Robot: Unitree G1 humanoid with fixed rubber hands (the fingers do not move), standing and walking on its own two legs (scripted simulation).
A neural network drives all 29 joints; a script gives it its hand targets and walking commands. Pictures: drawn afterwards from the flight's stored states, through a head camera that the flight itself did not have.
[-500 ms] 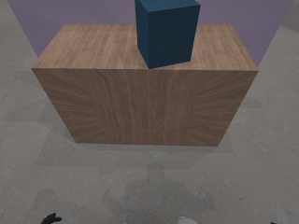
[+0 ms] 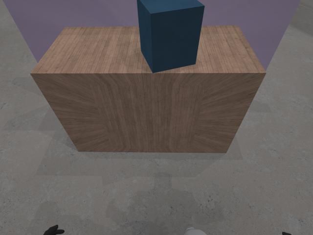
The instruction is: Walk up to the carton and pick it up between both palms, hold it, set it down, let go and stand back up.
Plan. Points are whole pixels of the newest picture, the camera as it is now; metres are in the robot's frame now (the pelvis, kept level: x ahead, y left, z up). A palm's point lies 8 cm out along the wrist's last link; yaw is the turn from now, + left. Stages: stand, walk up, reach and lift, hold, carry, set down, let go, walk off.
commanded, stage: walk up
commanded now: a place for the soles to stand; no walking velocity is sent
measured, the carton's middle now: (167, 32) +0.90 -0.03 +0.08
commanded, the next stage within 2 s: none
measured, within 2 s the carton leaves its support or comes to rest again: neither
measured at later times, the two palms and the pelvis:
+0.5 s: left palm out of the picture +0.16 +0.29 -0.07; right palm out of the picture +0.10 -0.35 -0.10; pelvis +0.04 -0.02 +0.00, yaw -2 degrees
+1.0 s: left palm (58, 202) +0.24 +0.30 -0.08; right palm out of the picture +0.15 -0.33 -0.07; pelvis +0.13 +0.00 +0.01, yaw -4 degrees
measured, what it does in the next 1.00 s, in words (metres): walks ahead: left foot, then right foot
